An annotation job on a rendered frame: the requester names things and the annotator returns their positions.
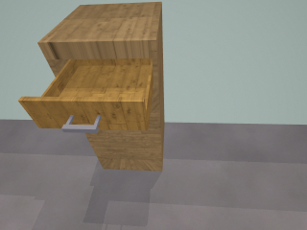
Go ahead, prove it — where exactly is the handle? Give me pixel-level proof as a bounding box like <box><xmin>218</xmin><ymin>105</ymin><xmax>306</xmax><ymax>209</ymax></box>
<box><xmin>61</xmin><ymin>115</ymin><xmax>102</xmax><ymax>133</ymax></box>

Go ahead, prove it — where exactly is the drawer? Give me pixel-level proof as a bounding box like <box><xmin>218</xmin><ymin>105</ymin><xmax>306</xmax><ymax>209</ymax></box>
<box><xmin>18</xmin><ymin>58</ymin><xmax>154</xmax><ymax>130</ymax></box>

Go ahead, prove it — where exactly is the cabinet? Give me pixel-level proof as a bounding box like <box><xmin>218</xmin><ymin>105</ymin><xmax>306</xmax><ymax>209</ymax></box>
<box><xmin>37</xmin><ymin>2</ymin><xmax>165</xmax><ymax>172</ymax></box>

